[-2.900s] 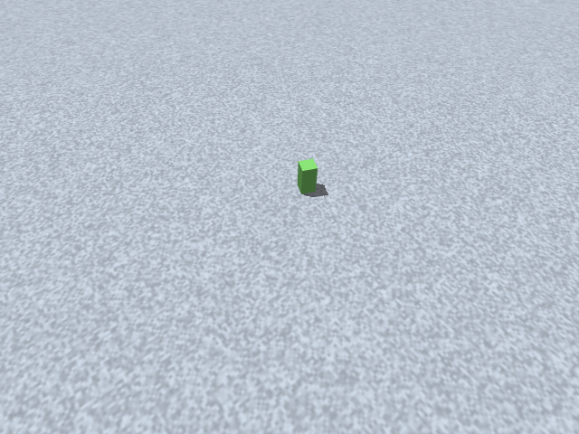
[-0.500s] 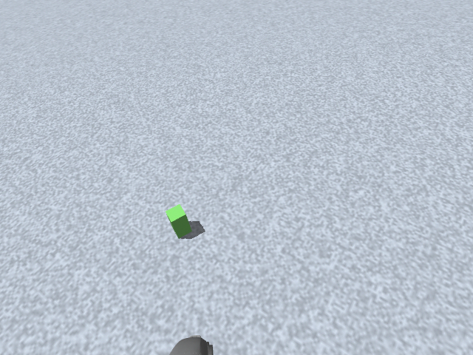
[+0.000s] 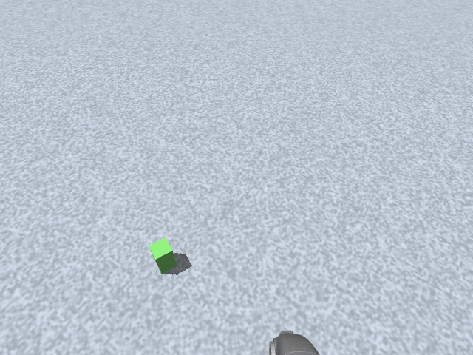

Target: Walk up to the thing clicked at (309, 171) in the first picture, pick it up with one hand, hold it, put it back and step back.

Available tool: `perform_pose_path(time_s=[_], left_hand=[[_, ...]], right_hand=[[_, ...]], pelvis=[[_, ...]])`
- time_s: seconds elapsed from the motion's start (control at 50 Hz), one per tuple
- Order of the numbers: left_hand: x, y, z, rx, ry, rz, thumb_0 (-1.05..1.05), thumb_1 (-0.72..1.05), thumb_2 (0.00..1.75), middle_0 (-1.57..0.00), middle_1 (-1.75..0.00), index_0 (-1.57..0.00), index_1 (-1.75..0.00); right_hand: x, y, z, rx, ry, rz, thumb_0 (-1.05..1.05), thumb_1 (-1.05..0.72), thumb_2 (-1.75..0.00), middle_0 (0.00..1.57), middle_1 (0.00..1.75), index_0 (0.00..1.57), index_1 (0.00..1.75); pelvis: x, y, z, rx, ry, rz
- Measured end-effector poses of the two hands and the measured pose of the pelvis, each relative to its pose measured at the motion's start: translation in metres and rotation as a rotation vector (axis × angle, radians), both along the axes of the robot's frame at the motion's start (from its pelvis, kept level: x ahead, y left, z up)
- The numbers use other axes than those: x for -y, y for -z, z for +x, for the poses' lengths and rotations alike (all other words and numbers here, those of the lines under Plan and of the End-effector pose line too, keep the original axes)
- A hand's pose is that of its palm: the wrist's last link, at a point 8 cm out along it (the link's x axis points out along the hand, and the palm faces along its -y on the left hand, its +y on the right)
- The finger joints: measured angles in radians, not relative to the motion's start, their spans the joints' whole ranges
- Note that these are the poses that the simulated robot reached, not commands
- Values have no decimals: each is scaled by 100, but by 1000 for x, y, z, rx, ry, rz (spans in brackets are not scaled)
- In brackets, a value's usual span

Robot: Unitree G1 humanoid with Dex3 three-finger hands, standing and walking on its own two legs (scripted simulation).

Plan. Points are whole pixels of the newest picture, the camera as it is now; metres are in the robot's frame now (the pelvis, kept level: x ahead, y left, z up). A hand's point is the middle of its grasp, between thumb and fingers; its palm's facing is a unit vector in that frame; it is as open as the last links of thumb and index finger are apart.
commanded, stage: walk up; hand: left
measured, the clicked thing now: (163, 256) +0.59 +0.28 -0.69
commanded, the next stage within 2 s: stand in 1.98 s
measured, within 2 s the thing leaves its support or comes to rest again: neither
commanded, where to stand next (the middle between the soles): +0.26 +0.01 m, yaw +0 degrees
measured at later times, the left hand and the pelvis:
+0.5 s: hand (78, 343) +0.18 +0.29 -0.14, palm faces -0.02 -0.90 -0.43, open 7.4 cm; pelvis +0.15 +0.01 -0.01, yaw +1 degrees
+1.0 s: hand (101, 287) +0.28 +0.28 -0.15, palm faces -0.03 -0.93 -0.37, open 7.4 cm; pelvis +0.20 +0.02 -0.01, yaw +0 degrees
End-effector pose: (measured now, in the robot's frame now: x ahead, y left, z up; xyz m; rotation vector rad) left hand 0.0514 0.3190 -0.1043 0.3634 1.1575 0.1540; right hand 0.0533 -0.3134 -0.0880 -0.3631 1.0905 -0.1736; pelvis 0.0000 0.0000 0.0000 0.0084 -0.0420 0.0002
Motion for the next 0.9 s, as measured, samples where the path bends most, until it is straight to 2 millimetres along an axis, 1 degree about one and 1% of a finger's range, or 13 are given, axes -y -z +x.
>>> perform_pose_path(time_s=[0.06,0.12,0.18,0.26,0.32,0.36,0.44,0.52,0.58,0.64,0.72,0.8,0.9], left_hand=[[7,-6,34,27,11,18,1,91,90,-20,-30,-20,-30],[14,-7,66,67,20,54,0,91,90,-20,-30,-20,-30],[21,-11,87,113,5,75,0,91,90,-20,-30,-20,-30],[27,-24,97,118,-21,79,0,91,90,-21,-30,-20,-30],[23,-30,100,91,-31,85,0,90,90,-21,-30,-20,-30],[18,-30,102,69,-38,89,0,90,90,-21,-30,-20,-30],[2,-20,110,21,-49,90,0,90,90,-21,-30,-20,-30],[-17,7,127,-18,-62,70,0,90,90,-21,-30,-20,-30],[-21,21,144,-34,-67,46,1,90,90,-21,-30,-20,-30],[-18,24,162,-38,-49,24,1,91,90,-20,-30,-20,-30],[-13,23,179,-27,-33,12,1,91,90,-20,-30,-20,-30],[-9,24,187,-27,-41,33,0,91,90,-21,-30,-20,-30],[-5,19,201,-39,-44,26,0,91,90,-21,-30,-20,-30]], right_hand=[[10,12,9,-33,19,17,1,-90,-90,21,30,21,30],[23,31,24,-59,33,33,1,-90,-90,21,30,21,30],[28,45,45,-92,29,41,1,-91,-90,21,30,21,30],[25,44,82,-96,3,61,1,-91,-90,20,30,20,30],[21,39,107,-81,-14,69,1,-91,-90,20,30,20,30],[19,35,122,-79,-20,64,1,-91,-90,20,30,20,30],[10,30,149,-87,-21,35,1,-91,-90,20,30,20,30],[-5,33,172,-76,-10,-10,1,-91,-90,20,30,20,30],[-19,30,185,-60,-12,-12,1,-91,-90,20,30,20,30],[-27,22,192,-45,-6,-10,1,-91,-90,21,30,21,30],[-25,22,200,-43,1,-13,0,-91,-90,21,30,21,30],[-19,33,212,-51,21,-4,1,-91,-90,21,30,21,30],[-26,38,224,-61,35,26,1,-91,-90,21,30,20,30]], pelvis=[[7,3,23,1,0,7],[18,15,48,5,0,10],[25,19,66,15,-9,-4],[24,10,86,18,-16,0],[21,4,102,12,-17,-4],[18,2,113,8,-19,-7],[7,4,133,0,-17,-15],[-10,18,151,-6,-21,-21],[-18,19,159,-4,-17,-10],[-19,15,167,-6,-12,-15],[-19,14,177,-10,-7,-19],[-15,18,186,-2,-8,-30],[-17,14,197,-3,-3,-8]])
